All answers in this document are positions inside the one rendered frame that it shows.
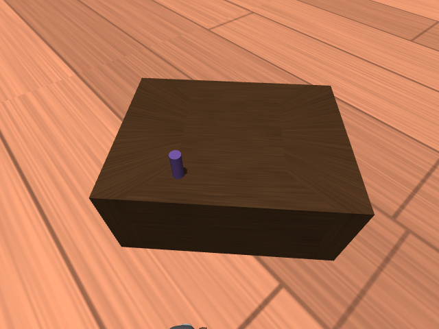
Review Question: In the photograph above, can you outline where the can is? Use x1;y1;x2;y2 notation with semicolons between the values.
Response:
169;150;184;179

